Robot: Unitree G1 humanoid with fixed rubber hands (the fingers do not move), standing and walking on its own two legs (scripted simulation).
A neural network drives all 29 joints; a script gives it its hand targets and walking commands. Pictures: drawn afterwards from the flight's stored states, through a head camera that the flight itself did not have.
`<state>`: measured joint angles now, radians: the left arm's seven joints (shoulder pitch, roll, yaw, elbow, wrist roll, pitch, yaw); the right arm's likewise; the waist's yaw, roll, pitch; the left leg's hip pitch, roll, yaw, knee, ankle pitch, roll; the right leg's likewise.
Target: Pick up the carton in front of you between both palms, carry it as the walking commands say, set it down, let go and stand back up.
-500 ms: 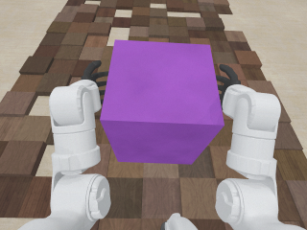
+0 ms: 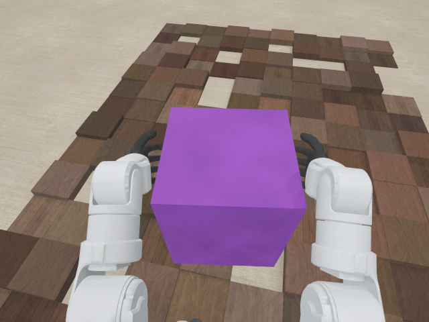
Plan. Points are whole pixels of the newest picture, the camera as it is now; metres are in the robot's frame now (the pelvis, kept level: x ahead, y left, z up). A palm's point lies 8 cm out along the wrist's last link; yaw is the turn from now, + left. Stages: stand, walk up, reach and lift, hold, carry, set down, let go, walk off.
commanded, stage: carry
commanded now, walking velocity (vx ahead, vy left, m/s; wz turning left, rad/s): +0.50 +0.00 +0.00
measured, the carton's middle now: (225, 192) +0.37 +0.02 +0.04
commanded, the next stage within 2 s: none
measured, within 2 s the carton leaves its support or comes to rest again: neither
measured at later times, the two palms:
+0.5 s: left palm (184, 73) +0.69 +0.15 +0.10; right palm (302, 79) +0.68 -0.15 +0.11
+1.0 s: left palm (194, 24) +1.01 +0.16 +0.10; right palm (283, 29) +1.00 -0.14 +0.09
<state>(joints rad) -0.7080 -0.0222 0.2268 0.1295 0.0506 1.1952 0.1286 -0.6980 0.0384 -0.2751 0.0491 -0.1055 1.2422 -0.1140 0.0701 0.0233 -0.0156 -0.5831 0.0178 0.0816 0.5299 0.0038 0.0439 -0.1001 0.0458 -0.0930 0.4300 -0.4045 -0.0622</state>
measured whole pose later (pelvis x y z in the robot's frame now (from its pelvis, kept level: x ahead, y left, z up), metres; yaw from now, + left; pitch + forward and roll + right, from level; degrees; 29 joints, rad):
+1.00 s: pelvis +0.64 +0.01 -0.03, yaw +1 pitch +4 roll +3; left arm -0.68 0.03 0.23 0.13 0.03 1.21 0.11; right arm -0.68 0.04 -0.19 0.14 -0.09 1.18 -0.13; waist -0.04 -0.04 -0.02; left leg -0.52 -0.02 0.16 0.66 0.20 0.19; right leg -0.40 -0.01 0.00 1.18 -0.37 -0.04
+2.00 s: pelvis +1.20 -0.01 +0.01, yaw +0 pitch +7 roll -2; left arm -0.89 0.00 0.29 0.05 0.07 1.36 0.15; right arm -0.84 0.00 -0.30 0.03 -0.04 1.32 -0.14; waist -0.08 -0.01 0.00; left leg -0.29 -0.02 0.08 0.45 -0.14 0.11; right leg -0.70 -0.03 -0.02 0.90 -0.24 -0.02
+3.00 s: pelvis +1.78 -0.05 -0.02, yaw +0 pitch +4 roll +1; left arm -0.70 -0.02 0.22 0.20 0.09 1.20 0.11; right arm -0.69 -0.03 -0.20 0.19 -0.02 1.21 -0.12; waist -0.04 0.03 -0.09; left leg -0.39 0.04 0.04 0.91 -0.38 0.03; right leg -0.47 -0.02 -0.08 0.59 -0.17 -0.05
